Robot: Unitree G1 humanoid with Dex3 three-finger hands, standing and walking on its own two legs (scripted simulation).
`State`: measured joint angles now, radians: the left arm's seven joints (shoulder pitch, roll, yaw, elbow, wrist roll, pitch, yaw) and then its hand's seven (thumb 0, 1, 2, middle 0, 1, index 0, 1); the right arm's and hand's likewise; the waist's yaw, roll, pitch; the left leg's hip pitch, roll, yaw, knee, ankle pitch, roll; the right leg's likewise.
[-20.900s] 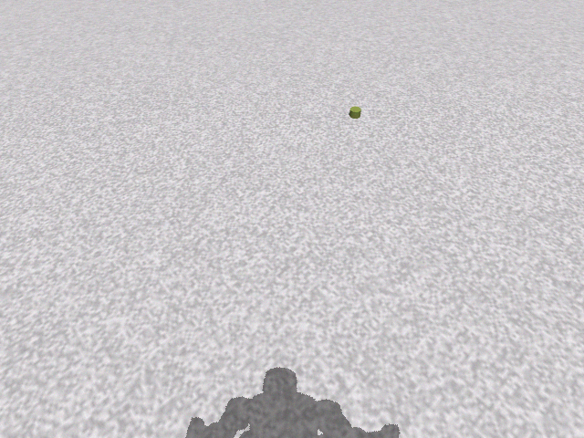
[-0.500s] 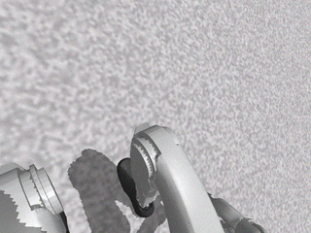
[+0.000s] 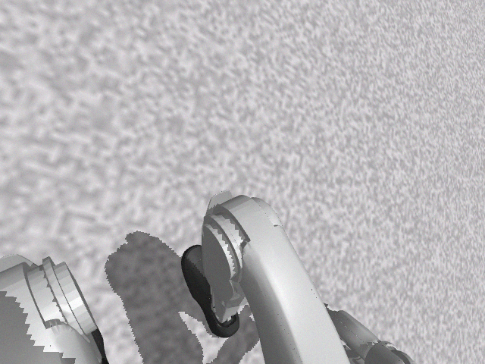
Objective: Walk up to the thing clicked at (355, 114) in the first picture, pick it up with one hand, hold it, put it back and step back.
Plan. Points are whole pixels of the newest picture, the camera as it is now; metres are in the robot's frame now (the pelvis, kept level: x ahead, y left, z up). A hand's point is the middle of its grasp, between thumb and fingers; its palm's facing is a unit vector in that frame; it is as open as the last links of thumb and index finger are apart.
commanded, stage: rest palm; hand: left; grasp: from above
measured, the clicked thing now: out of the picture +0.45 +0.38 -0.29
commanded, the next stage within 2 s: close in 0.10 s
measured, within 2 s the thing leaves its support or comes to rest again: leaves its support in 1.90 s
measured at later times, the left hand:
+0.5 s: hand out of the picture +0.43 +0.37 -0.26, palm faces -0.43 -0.20 -0.88, open 13.0 cm
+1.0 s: hand out of the picture +0.44 +0.36 -0.26, palm faces -0.41 -0.18 -0.89, open 11.0 cm
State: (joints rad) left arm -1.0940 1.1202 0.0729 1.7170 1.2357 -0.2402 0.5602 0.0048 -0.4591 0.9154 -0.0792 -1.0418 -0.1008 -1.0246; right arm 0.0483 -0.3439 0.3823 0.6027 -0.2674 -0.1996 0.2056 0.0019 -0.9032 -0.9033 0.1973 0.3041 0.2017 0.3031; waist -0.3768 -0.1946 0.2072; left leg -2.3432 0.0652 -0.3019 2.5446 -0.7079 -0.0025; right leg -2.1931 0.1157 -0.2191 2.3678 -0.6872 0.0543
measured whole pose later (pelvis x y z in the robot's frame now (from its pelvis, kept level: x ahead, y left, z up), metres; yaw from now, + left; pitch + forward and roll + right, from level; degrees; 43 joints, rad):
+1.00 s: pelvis +0.00 +0.00 +0.00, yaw +0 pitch +26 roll -15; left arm -1.10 1.12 0.08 1.72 1.24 -0.23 0.59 0.00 -0.02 0.61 -0.37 -0.84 -0.42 -0.79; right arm 0.04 -0.35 0.38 0.60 -0.28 -0.22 0.20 0.00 -0.89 -0.90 0.20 0.30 0.20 0.30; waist -0.38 -0.20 0.22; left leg -2.34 0.07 -0.30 2.55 -0.70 0.00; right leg -2.20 0.12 -0.22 2.37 -0.68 0.06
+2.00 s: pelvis +0.00 +0.00 +0.00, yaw +0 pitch +27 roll -15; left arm -1.02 1.05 0.11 1.57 1.22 -0.20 0.51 -0.02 0.24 0.27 -0.68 -0.55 -0.87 -0.47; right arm 0.07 -0.34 0.34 0.62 -0.26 -0.19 0.21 0.00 -0.91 -0.90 0.20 0.30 0.20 0.30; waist -0.34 -0.17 0.15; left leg -2.36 0.06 -0.29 2.54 -0.70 -0.01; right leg -2.21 0.11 -0.21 2.37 -0.69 0.05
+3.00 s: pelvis -0.01 -0.01 +0.05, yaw +8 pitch +34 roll -9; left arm -0.83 0.79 0.07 1.08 1.10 -0.13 0.09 -0.02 0.24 0.26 -0.70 -0.49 -0.88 -0.45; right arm 0.19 -0.29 0.09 0.64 -0.08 0.04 0.10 0.00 -0.91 -0.90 0.20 0.30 0.20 0.30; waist -0.19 0.00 -0.05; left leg -2.27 0.04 -0.14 2.30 -0.63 0.01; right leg -2.15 0.05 -0.11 2.23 -0.68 0.03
